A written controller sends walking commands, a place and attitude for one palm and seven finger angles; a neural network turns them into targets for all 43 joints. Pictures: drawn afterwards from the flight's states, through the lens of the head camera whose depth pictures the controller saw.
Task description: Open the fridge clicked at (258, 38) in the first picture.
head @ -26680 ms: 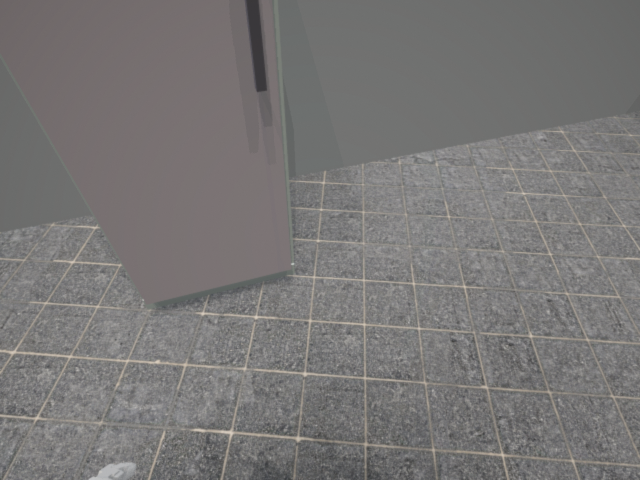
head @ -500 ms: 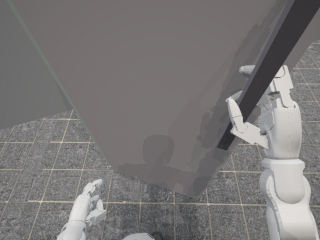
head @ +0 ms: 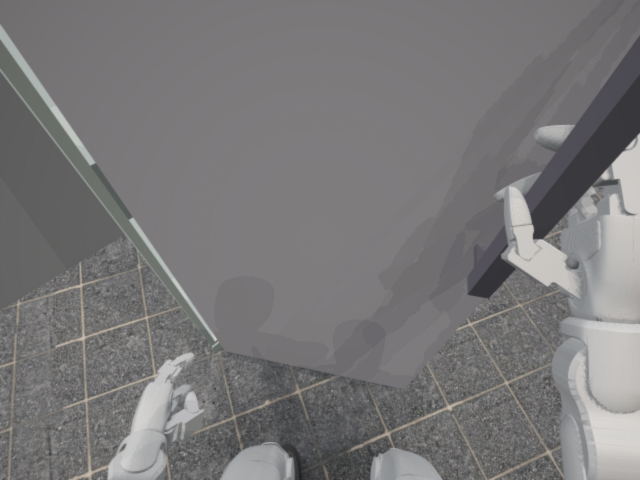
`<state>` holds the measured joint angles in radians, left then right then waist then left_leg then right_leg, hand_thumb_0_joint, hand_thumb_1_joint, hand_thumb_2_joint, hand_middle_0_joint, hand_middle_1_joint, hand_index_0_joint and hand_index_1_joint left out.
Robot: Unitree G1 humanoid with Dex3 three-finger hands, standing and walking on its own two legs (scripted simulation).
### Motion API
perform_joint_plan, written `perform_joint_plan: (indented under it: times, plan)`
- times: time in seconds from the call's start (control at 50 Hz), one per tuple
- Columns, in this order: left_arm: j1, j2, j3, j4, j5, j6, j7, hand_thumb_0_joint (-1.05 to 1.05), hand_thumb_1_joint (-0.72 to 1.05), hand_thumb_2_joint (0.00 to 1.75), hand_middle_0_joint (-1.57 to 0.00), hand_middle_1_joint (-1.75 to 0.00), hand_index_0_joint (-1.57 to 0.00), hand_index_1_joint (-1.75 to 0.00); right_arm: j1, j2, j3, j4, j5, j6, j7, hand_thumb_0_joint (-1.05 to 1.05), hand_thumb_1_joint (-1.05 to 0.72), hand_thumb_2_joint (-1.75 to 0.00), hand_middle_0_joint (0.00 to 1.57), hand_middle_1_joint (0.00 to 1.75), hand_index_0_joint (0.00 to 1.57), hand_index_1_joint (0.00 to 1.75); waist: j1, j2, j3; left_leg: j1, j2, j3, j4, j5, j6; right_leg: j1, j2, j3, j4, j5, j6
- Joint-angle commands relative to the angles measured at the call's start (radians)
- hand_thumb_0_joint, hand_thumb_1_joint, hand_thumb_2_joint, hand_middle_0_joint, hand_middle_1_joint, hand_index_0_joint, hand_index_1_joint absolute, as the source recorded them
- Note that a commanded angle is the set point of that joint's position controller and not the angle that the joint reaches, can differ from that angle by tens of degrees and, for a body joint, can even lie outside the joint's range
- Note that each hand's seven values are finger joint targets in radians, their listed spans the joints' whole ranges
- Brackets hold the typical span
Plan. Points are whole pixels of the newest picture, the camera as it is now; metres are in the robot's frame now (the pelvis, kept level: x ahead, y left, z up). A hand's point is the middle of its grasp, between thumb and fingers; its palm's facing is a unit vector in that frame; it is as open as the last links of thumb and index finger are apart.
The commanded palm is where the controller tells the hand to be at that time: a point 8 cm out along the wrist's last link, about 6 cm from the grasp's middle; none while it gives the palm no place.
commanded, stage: walk backward, drawing the door open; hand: right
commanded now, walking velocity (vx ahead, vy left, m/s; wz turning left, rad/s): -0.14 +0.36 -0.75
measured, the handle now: (552, 170) +0.35 -0.14 +0.24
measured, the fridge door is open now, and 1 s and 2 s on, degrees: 54 69 67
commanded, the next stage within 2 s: stop walking and hold the door back in 0.38 s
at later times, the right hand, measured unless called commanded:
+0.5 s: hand (464, 381) +0.19 -0.06 +0.20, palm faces +0.58 +0.78 -0.24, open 7.2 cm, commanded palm +0.14 -0.11 +0.19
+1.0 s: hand (474, 345) +0.21 -0.07 +0.21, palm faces +0.66 +0.72 -0.22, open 6.2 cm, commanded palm +0.16 -0.11 +0.19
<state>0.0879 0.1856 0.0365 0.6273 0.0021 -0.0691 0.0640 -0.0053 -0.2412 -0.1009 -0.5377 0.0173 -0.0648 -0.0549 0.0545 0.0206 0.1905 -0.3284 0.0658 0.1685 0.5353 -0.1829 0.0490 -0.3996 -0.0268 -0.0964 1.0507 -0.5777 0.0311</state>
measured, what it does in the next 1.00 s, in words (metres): steps to the left, turning right: right foot, then left foot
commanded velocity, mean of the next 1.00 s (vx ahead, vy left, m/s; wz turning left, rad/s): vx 0.03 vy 0.03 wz -0.34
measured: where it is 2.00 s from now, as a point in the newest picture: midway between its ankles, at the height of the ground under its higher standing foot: outside the picture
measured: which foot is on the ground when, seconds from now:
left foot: down 0.00-0.08, up 0.10-0.38, down 0.40-0.70, up 0.72-0.96, down 0.98-1.00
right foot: up 0.00-0.06, down 0.08-0.40, up 0.42-0.68, down 0.70-0.98, up 1.00-1.00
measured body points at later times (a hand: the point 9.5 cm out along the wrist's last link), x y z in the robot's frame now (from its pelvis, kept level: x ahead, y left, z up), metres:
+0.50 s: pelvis -0.02 +0.21 -0.01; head +0.02 +0.19 +0.44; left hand +0.22 +0.37 -0.10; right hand +0.15 -0.10 +0.21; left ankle +0.07 +0.34 -0.73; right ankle -0.07 +0.06 -0.66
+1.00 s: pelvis -0.07 +0.30 -0.01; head -0.06 +0.30 +0.44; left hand +0.16 +0.40 -0.12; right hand +0.17 -0.10 +0.23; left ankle +0.01 +0.39 -0.74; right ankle -0.10 +0.19 -0.73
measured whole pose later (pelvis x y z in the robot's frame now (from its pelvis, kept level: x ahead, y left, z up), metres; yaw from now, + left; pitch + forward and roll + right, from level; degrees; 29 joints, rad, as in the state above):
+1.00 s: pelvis -0.07 +0.30 -0.01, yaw -28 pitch -2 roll +0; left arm 0.21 0.16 -0.08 0.67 -0.03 -0.01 0.08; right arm -0.69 -0.36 -0.12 0.53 0.04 -0.07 -0.07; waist -0.03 -0.01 0.03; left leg -0.28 0.04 0.06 0.58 -0.35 0.00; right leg -0.31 -0.01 -0.06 0.68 -0.37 -0.02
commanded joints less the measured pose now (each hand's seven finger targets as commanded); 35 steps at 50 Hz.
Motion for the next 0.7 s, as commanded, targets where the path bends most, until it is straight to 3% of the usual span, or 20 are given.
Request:
perform_joint_plan:
  times: [0.0,0.02,0.04,0.06,0.08,0.1,0.12,0.2,0.26,0.32,0.34,0.36,0.38,0.42,0.44,0.48,0.58,0.62,0.64,0.68]
  plan:
    - [0.002,0.041,-0.002,-0.160,0.006,-0.073,0.015,0.00,0.90,0.90,-0.20,-0.30,-0.20,-0.30,-0.180,-0.108,-0.055,-0.282,-0.001,-0.113,-0.021,0.00,-0.90,-0.90,0.45,1.40,0.45,1.40,-0.039,0.110,-0.399,0.181,0.216,-0.117,-0.086,0.308,0.095,0.143,-0.025,-0.004,-0.394,0.072,-0.018]
    - [0.030,0.047,-0.002,-0.172,0.010,-0.081,0.014,0.00,0.90,0.90,-0.20,-0.30,-0.20,-0.30,-0.219,-0.101,-0.030,-0.320,-0.004,-0.120,-0.016,0.00,-0.90,-0.90,0.45,1.40,0.45,1.40,-0.018,0.047,-0.427,0.100,0.184,-0.098,0.019,0.263,0.069,0.251,-0.039,0.011,-0.531,0.182,-0.030]
    - [0.047,0.076,0.011,-0.186,0.011,-0.087,0.015,0.00,0.90,0.90,-0.20,-0.30,-0.20,-0.30,-0.266,-0.104,-0.013,-0.332,-0.006,-0.126,-0.016,0.00,-0.90,-0.90,0.45,1.40,0.45,1.40,0.017,-0.084,-0.415,-0.125,0.125,-0.061,0.222,0.123,0.019,0.415,-0.174,0.227,-0.688,0.360,-0.069]
    - [0.014,0.110,0.027,-0.211,0.023,-0.098,0.016,0.00,0.90,0.90,-0.20,-0.30,-0.20,-0.30,-0.274,-0.091,0.006,-0.323,-0.017,-0.146,-0.008,0.00,-0.90,-0.90,0.45,1.40,0.45,1.40,-0.013,-0.323,-0.360,-0.409,-0.018,-0.077,0.420,-0.297,-0.069,0.556,-0.477,0.647,-0.771,0.885,-0.141]
    - [0.032,0.107,0.022,-0.185,0.030,-0.100,0.014,0.00,0.90,0.90,-0.20,-0.30,-0.20,-0.30,-0.272,-0.133,-0.019,-0.287,-0.049,-0.160,0.001,0.00,-0.90,-0.90,0.45,1.40,0.45,1.40,-0.031,-0.210,-0.382,-0.469,-0.017,-0.198,0.539,-0.359,-0.083,0.633,-0.569,0.734,-0.724,1.237,-0.182]
    - [0.022,0.141,0.040,-0.203,0.018,-0.091,0.005,0.00,0.90,0.90,-0.20,-0.30,-0.20,-0.30,-0.256,-0.139,-0.052,-0.234,-0.054,-0.156,-0.001,0.00,-0.90,-0.90,0.45,1.40,0.45,1.40,-0.040,-0.164,-0.400,-0.494,-0.012,-0.206,0.574,-0.350,-0.080,0.662,-0.572,0.705,-0.695,1.266,-0.231]
    - [0.004,0.099,0.023,-0.192,0.013,-0.097,-0.004,0.00,0.90,0.90,-0.20,-0.30,-0.20,-0.30,-0.325,-0.166,-0.056,-0.377,-0.039,-0.149,0.013,0.00,-0.90,-0.90,0.45,1.40,0.45,1.40,-0.020,-0.120,-0.400,-0.433,-0.035,-0.231,0.601,-0.298,-0.082,0.608,-0.466,0.563,-0.674,1.177,-0.165]
    - [0.012,0.123,0.048,-0.132,0.008,-0.103,-0.007,0.00,0.90,0.90,-0.20,-0.30,-0.20,-0.30,-0.218,-0.123,-0.069,-0.246,-0.027,-0.115,0.011,0.00,-0.90,-0.90,0.45,1.40,0.45,1.40,-0.045,-0.234,-0.332,-0.254,-0.021,-0.201,0.425,-0.111,-0.098,0.407,-0.317,0.271,-0.661,0.964,-0.117]
    - [0.008,0.107,0.038,-0.146,-0.008,-0.109,-0.009,0.00,0.90,0.90,-0.20,-0.30,-0.20,-0.30,-0.210,-0.132,-0.093,-0.219,-0.006,-0.116,0.004,0.00,-0.90,-0.90,0.45,1.40,0.45,1.40,-0.043,-0.334,-0.373,0.024,-0.061,-0.141,0.209,-0.131,-0.103,0.256,-0.263,0.224,-0.700,0.658,-0.105]
    - [-0.030,0.109,0.027,-0.170,-0.023,-0.101,-0.009,0.00,0.90,0.90,-0.20,-0.30,-0.20,-0.30,-0.190,-0.165,-0.137,-0.206,0.005,-0.116,-0.010,0.00,-0.90,-0.90,0.45,1.40,0.45,1.40,-0.055,-0.275,-0.349,0.232,-0.089,-0.083,0.006,-0.122,-0.129,0.089,-0.229,0.231,-0.645,0.369,-0.096]
    - [-0.022,0.091,0.020,-0.166,-0.027,-0.096,-0.009,0.00,0.90,0.90,-0.20,-0.30,-0.20,-0.30,-0.199,-0.195,-0.159,-0.216,0.001,-0.118,-0.014,0.00,-0.90,-0.90,0.45,1.40,0.45,1.40,-0.059,-0.142,-0.360,0.279,-0.049,-0.093,-0.127,-0.044,-0.127,0.067,-0.144,0.188,-0.531,0.269,-0.066]
    - [-0.022,0.048,0.008,-0.165,-0.033,-0.087,-0.008,0.00,0.90,0.90,-0.20,-0.30,-0.20,-0.30,-0.195,-0.269,-0.213,-0.233,0.000,-0.112,-0.024,0.00,-0.90,-0.90,0.45,1.40,0.45,1.40,-0.060,0.167,-0.367,0.273,0.110,-0.207,-0.258,0.004,-0.071,0.015,0.003,0.054,-0.252,0.070,-0.010]
    - [-0.077,0.031,0.009,-0.177,-0.029,-0.083,0.000,0.00,0.90,0.90,-0.20,-0.30,-0.20,-0.30,-0.159,-0.340,-0.284,-0.261,0.000,-0.102,-0.032,0.00,-0.90,-0.90,0.45,1.40,0.45,1.40,-0.095,0.400,-0.383,0.192,0.308,-0.406,-0.287,0.095,0.047,-0.103,0.054,0.060,0.123,-0.100,-0.004]
    - [-0.061,0.017,-0.025,-0.167,-0.001,-0.066,-0.008,0.00,0.90,0.90,-0.20,-0.30,-0.20,-0.30,-0.178,-0.357,-0.313,-0.308,0.003,-0.092,-0.054,0.00,-0.90,-0.90,0.45,1.40,0.45,1.40,-0.072,0.229,-0.358,0.104,0.393,-0.309,-0.245,0.096,0.119,-0.145,-0.024,0.092,0.268,-0.078,-0.009]
    - [-0.092,0.051,0.004,-0.157,-0.023,-0.052,0.000,0.00,0.90,0.90,-0.20,-0.30,-0.20,-0.30,-0.164,-0.384,-0.364,-0.337,0.005,-0.106,-0.048,0.00,-0.90,-0.90,0.45,1.40,0.45,1.40,-0.071,0.224,-0.373,0.149,0.323,-0.248,-0.208,0.131,0.115,-0.127,-0.035,0.051,0.282,-0.054,0.007]
    - [-0.076,0.043,-0.013,-0.140,-0.007,-0.040,0.021,0.00,0.90,0.90,-0.20,-0.30,-0.20,-0.30,-0.076,-0.259,-0.301,-0.096,0.022,-0.089,-0.046,0.00,-0.90,-0.90,0.45,1.40,0.45,1.40,-0.065,0.211,-0.335,0.167,0.268,-0.150,-0.153,0.293,0.102,-0.088,-0.034,0.011,0.140,0.006,0.020]
    - [-0.002,0.096,-0.012,-0.123,-0.004,-0.043,0.044,0.00,0.90,0.90,-0.20,-0.30,-0.20,-0.30,-0.457,-0.264,-0.217,0.148,0.008,-0.074,-0.080,0.00,-0.90,-0.90,0.45,1.40,0.45,1.40,-0.072,0.206,-0.445,0.195,0.347,-0.281,-0.162,0.315,0.063,0.075,0.001,0.050,-0.229,0.062,-0.016]
    - [0.019,0.123,-0.012,-0.117,-0.009,-0.034,0.041,0.00,0.90,0.90,-0.20,-0.30,-0.20,-0.30,-0.564,-0.235,-0.138,0.219,0.007,-0.075,-0.076,0.00,-0.90,-0.90,0.45,1.40,0.45,1.40,-0.057,0.109,-0.457,0.183,0.332,-0.281,-0.103,0.215,0.037,0.162,0.007,0.065,-0.468,0.152,-0.034]
    - [0.027,0.126,-0.022,-0.120,-0.013,-0.028,0.035,0.00,0.90,0.90,-0.20,-0.30,-0.20,-0.30,-0.633,-0.210,-0.091,0.238,0.009,-0.081,-0.071,0.00,-0.90,-0.90,0.45,1.40,0.45,1.40,-0.041,0.048,-0.465,0.146,0.292,-0.243,-0.033,0.146,0.006,0.244,0.019,0.044,-0.620,0.250,-0.041]
    - [-0.010,0.191,-0.015,-0.155,-0.015,-0.022,0.032,0.00,0.90,0.90,-0.20,-0.30,-0.20,-0.30,-0.750,-0.175,-0.031,0.275,0.014,-0.104,-0.068,0.00,-0.90,-0.90,0.45,1.40,0.45,1.40,-0.055,-0.348,-0.363,-0.123,0.054,-0.068,0.255,-0.199,-0.088,0.310,-0.249,0.350,-0.775,0.420,-0.148]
